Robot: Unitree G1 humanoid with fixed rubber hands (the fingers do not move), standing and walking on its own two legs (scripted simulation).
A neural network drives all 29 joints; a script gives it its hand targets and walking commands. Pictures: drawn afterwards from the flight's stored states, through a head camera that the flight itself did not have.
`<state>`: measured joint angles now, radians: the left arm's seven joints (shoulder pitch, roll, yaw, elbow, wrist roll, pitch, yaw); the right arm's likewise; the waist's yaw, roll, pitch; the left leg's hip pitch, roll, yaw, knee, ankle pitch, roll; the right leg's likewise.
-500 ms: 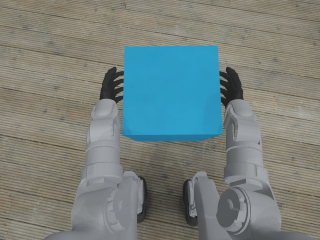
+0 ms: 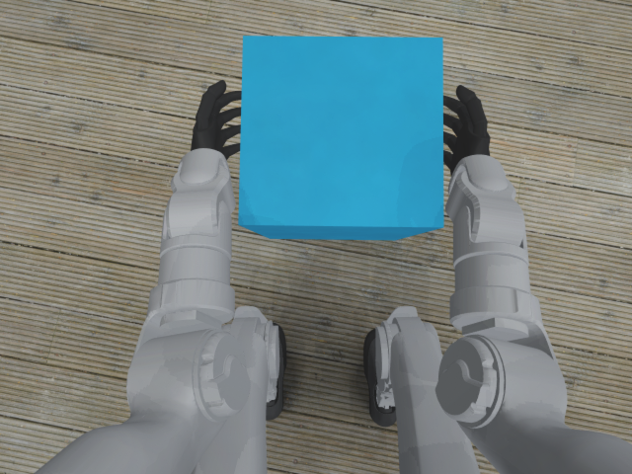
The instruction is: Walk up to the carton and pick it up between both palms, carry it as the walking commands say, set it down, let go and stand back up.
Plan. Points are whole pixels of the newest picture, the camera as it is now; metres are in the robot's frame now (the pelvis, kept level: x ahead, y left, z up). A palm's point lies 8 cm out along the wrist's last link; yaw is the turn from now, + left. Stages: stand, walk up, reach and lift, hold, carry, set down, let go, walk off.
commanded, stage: set down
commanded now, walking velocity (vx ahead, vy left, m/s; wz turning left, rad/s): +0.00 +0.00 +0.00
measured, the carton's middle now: (336, 161) +0.49 -0.01 -0.15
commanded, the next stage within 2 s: none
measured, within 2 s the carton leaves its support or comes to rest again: neither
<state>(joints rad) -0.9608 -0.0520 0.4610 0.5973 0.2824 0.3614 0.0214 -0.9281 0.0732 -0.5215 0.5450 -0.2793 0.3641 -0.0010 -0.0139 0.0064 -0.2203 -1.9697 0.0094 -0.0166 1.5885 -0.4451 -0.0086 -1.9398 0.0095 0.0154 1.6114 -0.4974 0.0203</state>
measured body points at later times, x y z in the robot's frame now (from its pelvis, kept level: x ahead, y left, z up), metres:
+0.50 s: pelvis -0.01 +0.00 -0.07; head +0.30 +0.00 +0.26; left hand +0.51 +0.14 -0.17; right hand +0.51 -0.16 -0.17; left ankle +0.10 +0.12 -0.50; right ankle +0.08 -0.13 -0.50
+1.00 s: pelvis -0.01 +0.00 -0.12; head +0.34 +0.00 +0.16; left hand +0.54 +0.14 -0.26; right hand +0.53 -0.16 -0.26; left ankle +0.10 +0.12 -0.50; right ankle +0.08 -0.13 -0.50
